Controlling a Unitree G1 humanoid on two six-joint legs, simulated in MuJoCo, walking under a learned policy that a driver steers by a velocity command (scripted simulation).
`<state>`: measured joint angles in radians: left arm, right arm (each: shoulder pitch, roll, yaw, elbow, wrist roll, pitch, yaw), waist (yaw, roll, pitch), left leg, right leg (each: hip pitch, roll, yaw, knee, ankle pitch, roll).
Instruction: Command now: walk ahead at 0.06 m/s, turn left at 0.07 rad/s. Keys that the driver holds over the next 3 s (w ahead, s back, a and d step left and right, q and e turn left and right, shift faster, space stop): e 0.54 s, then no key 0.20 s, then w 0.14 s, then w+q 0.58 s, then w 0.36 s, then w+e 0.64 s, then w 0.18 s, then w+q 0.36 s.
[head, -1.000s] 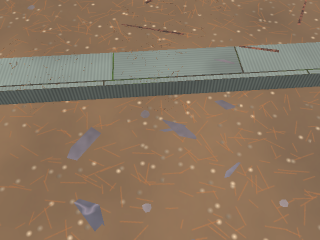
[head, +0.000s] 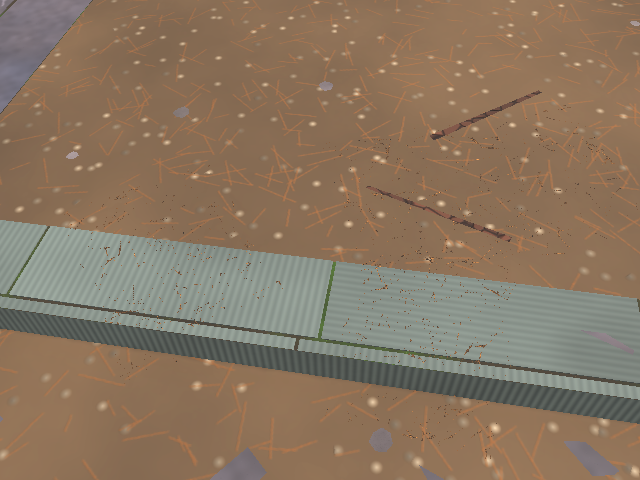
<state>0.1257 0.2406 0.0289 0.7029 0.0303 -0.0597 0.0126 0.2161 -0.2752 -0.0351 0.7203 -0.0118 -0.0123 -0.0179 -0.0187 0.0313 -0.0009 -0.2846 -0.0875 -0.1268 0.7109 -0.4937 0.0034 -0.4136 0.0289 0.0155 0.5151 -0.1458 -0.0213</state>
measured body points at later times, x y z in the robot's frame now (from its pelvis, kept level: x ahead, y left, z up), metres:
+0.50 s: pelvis +0.02 -0.01 +0.00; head +0.06 -0.03 +0.45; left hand +0.25 +0.22 -0.08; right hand +0.07 -0.32 -0.11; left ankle +0.00 +0.14 -0.73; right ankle +0.02 -0.12 -0.72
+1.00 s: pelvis +0.05 -0.02 +0.00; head +0.06 -0.01 +0.45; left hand +0.27 +0.18 -0.10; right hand +0.06 -0.32 -0.10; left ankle +0.06 +0.09 -0.73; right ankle +0.02 -0.13 -0.73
